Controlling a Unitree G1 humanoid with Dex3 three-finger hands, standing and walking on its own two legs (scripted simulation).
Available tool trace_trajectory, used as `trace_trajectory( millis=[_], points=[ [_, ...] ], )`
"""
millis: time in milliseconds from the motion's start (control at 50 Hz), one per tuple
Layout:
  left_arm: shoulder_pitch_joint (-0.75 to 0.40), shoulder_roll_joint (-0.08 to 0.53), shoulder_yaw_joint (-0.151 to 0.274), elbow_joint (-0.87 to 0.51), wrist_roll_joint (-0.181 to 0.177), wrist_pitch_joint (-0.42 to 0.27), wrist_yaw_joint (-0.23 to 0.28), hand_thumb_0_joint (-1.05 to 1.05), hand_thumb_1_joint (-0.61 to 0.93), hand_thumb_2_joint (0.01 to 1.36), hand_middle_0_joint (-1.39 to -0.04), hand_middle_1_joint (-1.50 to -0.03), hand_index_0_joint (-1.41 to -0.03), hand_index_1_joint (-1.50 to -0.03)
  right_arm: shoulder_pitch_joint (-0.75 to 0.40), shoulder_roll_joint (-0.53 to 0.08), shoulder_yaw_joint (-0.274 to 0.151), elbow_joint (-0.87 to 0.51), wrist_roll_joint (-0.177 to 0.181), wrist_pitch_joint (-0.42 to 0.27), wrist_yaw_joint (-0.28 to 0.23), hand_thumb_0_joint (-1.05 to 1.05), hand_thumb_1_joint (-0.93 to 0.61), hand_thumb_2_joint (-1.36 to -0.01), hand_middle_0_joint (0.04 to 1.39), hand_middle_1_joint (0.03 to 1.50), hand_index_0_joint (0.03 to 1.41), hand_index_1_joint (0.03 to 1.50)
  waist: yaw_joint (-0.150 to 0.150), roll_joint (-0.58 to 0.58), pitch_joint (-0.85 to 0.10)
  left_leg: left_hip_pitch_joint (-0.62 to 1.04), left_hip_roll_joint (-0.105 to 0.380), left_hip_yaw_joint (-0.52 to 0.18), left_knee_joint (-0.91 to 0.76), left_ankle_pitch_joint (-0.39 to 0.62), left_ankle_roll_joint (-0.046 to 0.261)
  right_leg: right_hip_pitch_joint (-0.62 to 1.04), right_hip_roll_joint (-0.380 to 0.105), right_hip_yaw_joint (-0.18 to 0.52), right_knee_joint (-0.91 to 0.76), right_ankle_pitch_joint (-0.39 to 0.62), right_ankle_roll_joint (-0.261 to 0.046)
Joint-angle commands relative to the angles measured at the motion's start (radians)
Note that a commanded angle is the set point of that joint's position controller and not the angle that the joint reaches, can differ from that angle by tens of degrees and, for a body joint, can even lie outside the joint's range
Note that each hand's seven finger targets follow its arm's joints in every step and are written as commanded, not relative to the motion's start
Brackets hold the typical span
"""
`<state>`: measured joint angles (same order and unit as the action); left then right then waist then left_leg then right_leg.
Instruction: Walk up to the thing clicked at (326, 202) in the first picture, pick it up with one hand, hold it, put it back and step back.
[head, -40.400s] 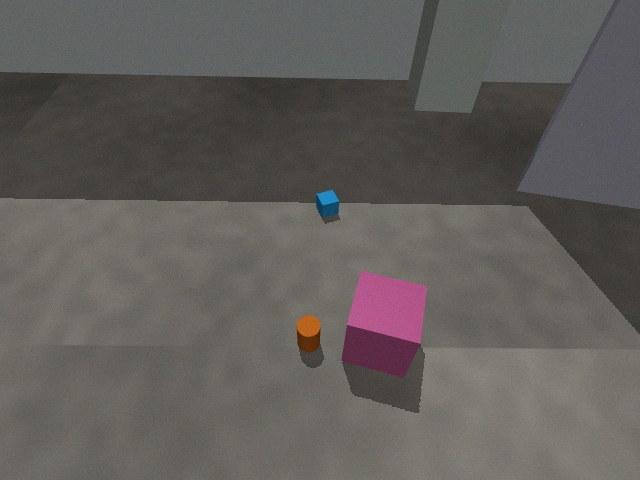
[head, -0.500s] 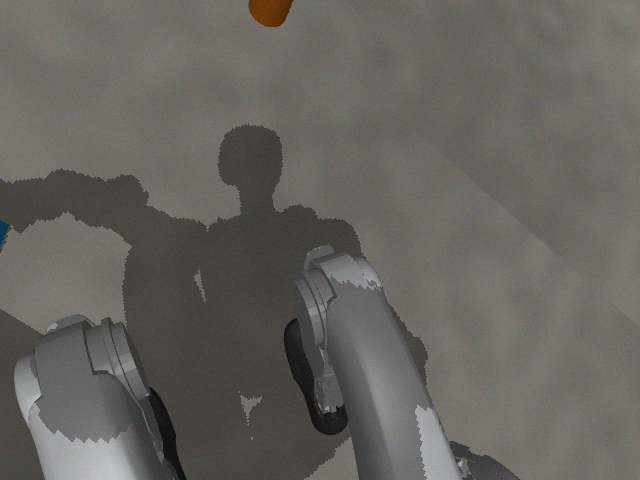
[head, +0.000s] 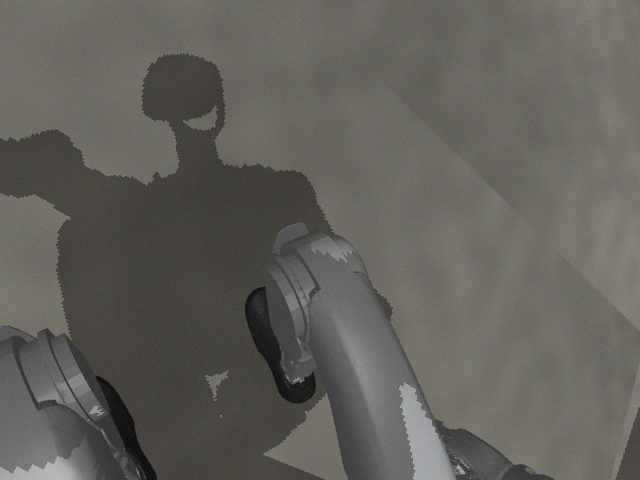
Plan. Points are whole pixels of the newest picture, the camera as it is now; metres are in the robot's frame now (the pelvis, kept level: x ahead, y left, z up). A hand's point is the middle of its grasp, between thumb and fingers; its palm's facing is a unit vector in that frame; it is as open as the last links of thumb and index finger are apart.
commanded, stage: rest palm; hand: left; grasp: from above
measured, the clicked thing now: out of the picture +0.45 +0.36 -0.29
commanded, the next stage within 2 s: close in 0.84 s
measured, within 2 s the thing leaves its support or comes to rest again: neither
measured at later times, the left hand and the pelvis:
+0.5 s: hand out of the picture +0.43 +0.36 -0.25, palm faces -0.10 -0.43 -0.90, open 14.2 cm; pelvis +0.00 +0.01 +0.00, yaw -2 degrees
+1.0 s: hand out of the picture +0.44 +0.35 -0.27, palm faces -0.07 -0.43 -0.90, open 14.0 cm; pelvis +0.00 +0.01 +0.00, yaw -3 degrees
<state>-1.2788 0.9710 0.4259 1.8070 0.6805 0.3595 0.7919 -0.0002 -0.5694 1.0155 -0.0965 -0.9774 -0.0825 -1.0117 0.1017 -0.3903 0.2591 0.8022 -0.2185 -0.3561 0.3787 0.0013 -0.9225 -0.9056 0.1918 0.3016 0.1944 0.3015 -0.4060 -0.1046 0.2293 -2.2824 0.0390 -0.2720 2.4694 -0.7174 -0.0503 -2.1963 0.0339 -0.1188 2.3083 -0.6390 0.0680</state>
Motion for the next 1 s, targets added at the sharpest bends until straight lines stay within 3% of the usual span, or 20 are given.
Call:
trace_trajectory(
  millis=[0, 80, 100, 200, 260, 340, 480, 620, 720, 800, 900, 980],
  points=[
    [-0.185, 0.285, -0.012, -0.054, -0.006, 0.006, 0.035, 0.0, -0.601, 1.039, -0.102, -0.934, -0.056, -0.983, 0.262, -0.309, -0.046, 0.032, 0.006, 0.006, 0.005, 0.0, -0.915, -0.907, 0.199, 0.3, 0.199, 0.3, -0.041, 0.447, -0.729, 0.435, 0.022, 0.145, -0.216, 0.224, 0.059, 0.478, 0.031, -0.12, -0.226, 0.271, -0.06],
    [-0.227, 0.291, -0.034, -0.104, -0.023, 0.003, 0.015, 0.0, -0.583, 1.043, -0.103, -0.955, -0.06, -0.999, 0.248, -0.319, -0.038, 0.003, 0.009, 0.002, 0.006, 0.0, -0.917, -0.908, 0.199, 0.3, 0.199, 0.3, -0.054, 0.471, -0.695, 0.45, 0.025, 0.134, -0.212, 0.239, 0.054, 0.45, 0.031, -0.137, -0.204, 0.282, -0.062],
    [-0.191, 0.281, -0.032, -0.052, -0.022, 0.008, 0.014, 0.0, -0.591, 1.041, -0.097, -0.953, -0.053, -0.998, 0.267, -0.317, -0.027, 0.018, 0.013, 0.007, 0.009, 0.0, -0.916, -0.908, 0.199, 0.3, 0.199, 0.3, -0.058, 0.465, -0.7, 0.452, 0.03, 0.124, -0.222, 0.237, 0.051, 0.453, 0.038, -0.142, -0.209, 0.276, -0.064],
    [-0.206, 0.291, -0.071, -0.091, -0.006, 0.002, -0.004, 0.0, -0.573, 1.017, -0.097, -0.957, -0.061, -0.994, 0.267, -0.323, -0.024, 0.009, 0.016, 0.008, 0.009, 0.0, -0.915, -0.907, 0.199, 0.3, 0.199, 0.3, -0.079, 0.501, -0.658, 0.467, 0.029, 0.106, -0.228, 0.222, 0.047, 0.413, 0.037, -0.155, -0.19, 0.266, -0.069],
    [-0.205, 0.297, -0.07, -0.083, 0.002, -0.002, -0.004, 0.0, -0.578, 1.016, -0.091, -0.964, -0.057, -1.001, 0.266, -0.332, -0.026, 0.006, 0.025, 0.006, 0.01, 0.0, -0.912, -0.906, 0.199, 0.3, 0.199, 0.3, -0.073, 0.516, -0.639, 0.487, 0.034, 0.089, -0.236, 0.21, 0.042, 0.387, 0.037, -0.167, -0.185, 0.256, -0.074],
    [-0.207, 0.282, -0.087, -0.08, 0.008, -0.009, -0.002, 0.0, -0.568, 1.008, -0.091, -0.977, -0.061, -1.009, 0.277, -0.337, -0.024, 0.004, 0.021, 0.006, 0.012, 0.0, -0.913, -0.906, 0.199, 0.3, 0.199, 0.3, -0.092, 0.529, -0.613, 0.482, 0.034, 0.083, -0.247, 0.196, 0.039, 0.384, 0.037, -0.173, -0.188, 0.25, -0.075],
    [-0.2, 0.278, -0.098, -0.079, -0.006, -0.013, 0.01, 0.0, -0.561, 1.0, -0.088, -0.987, -0.063, -1.014, 0.272, -0.344, -0.012, -0.01, 0.018, -0.001, 0.02, 0.0, -0.914, -0.906, 0.199, 0.3, 0.199, 0.3, -0.105, 0.523, -0.59, 0.496, 0.033, 0.066, -0.249, 0.202, 0.036, 0.379, 0.031, -0.182, -0.182, 0.264, -0.07],
    [-0.205, 0.293, -0.1, -0.095, -0.023, -0.014, 0.024, 0.0, -0.559, 1.0, -0.097, -0.976, -0.068, -1.007, 0.248, -0.359, 0.001, -0.034, 0.014, -0.007, 0.028, 0.0, -0.915, -0.907, 0.199, 0.3, 0.199, 0.3, -0.106, 0.53, -0.567, 0.501, 0.035, 0.068, -0.231, 0.22, 0.036, 0.382, 0.028, -0.181, -0.173, 0.279, -0.065],
    [-0.195, 0.336, -0.065, -0.078, -0.016, -0.017, 0.044, 0.0, -0.555, 1.003, -0.107, -0.957, -0.071, -0.995, 0.265, -0.369, 0.007, -0.047, 0.015, -0.001, 0.034, 0.0, -0.914, -0.908, 0.198, 0.3, 0.199, 0.3, -0.1, 0.54, -0.583, 0.504, 0.04, 0.061, -0.236, 0.235, 0.033, 0.421, 0.03, -0.185, -0.176, 0.295, -0.066],
    [-0.189, 0.344, -0.07, -0.098, -0.041, -0.016, 0.034, 0.0, -0.54, 0.998, -0.105, -0.977, -0.075, -1.009, 0.239, -0.369, 0.017, -0.061, 0.015, -0.009, 0.032, 0.0, -0.916, -0.909, 0.198, 0.3, 0.199, 0.3, -0.105, 0.501, -0.565, 0.473, 0.034, 0.073, -0.215, 0.2, 0.042, 0.419, 0.029, -0.181, -0.186, 0.268, -0.057],
    [-0.182, 0.368, -0.06, -0.097, -0.04, -0.021, 0.033, 0.0, -0.517, 0.998, -0.125, -0.959, -0.092, -0.995, 0.255, -0.376, 0.022, -0.06, 0.014, -0.006, 0.026, 0.0, -0.914, -0.908, 0.198, 0.3, 0.199, 0.3, -0.111, 0.507, -0.574, 0.476, 0.036, 0.072, -0.22, 0.203, 0.04, 0.443, 0.031, -0.183, -0.198, 0.274, -0.058],
    [-0.204, 0.359, -0.07, -0.107, -0.058, -0.021, 0.028, 0.0, -0.4, 0.988, -0.2, -0.924, -0.168, -0.959, 0.253, -0.382, 0.031, -0.067, 0.012, -0.005, 0.022, 0.0, -0.904, -0.903, 0.199, 0.3, 0.199, 0.3, -0.124, 0.513, -0.579, 0.49, 0.04, 0.064, -0.216, 0.228, 0.036, 0.447, 0.03, -0.186, -0.191, 0.299, -0.057]
  ],
)
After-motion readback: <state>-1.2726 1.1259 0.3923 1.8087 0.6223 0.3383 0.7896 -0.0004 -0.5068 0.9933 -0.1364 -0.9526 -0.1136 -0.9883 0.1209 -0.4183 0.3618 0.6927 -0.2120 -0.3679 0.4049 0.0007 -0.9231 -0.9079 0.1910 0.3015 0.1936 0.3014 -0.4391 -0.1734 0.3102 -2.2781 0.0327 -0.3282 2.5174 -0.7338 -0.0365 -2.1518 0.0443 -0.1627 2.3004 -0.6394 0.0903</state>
